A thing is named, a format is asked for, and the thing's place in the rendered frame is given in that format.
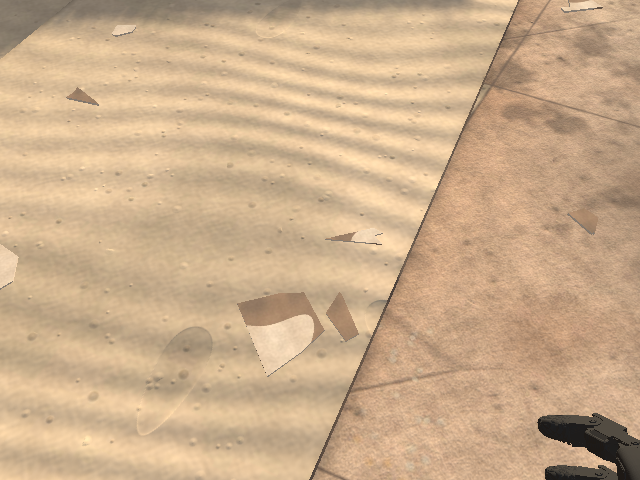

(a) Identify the robot right hand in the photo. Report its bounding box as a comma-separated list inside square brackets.
[537, 413, 640, 480]

